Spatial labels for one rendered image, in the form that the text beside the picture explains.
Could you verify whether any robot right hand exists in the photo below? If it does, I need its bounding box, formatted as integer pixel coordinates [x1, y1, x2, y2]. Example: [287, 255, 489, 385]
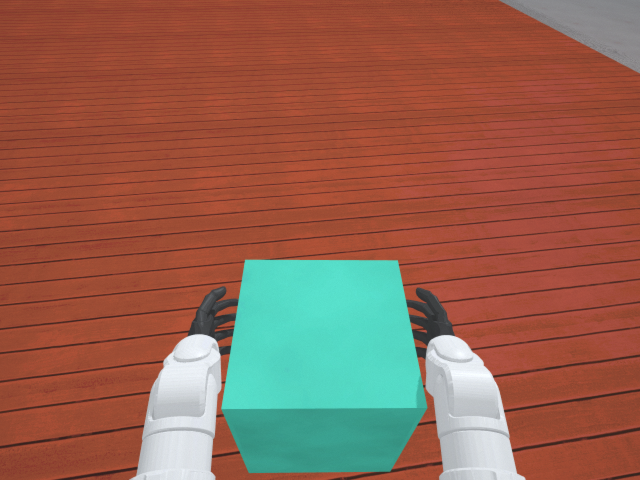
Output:
[406, 287, 455, 360]

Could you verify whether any right robot forearm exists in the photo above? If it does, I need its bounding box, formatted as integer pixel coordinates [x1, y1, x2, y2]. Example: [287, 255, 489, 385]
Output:
[426, 335, 526, 480]

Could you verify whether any left robot forearm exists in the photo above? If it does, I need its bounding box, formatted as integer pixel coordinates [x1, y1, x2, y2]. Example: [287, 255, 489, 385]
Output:
[130, 334, 222, 480]

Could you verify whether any robot left hand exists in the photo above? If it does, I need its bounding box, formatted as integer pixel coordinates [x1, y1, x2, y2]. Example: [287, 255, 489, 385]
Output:
[187, 286, 239, 356]

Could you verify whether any carton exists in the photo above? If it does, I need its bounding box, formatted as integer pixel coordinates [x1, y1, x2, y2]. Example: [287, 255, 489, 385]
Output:
[221, 260, 427, 473]

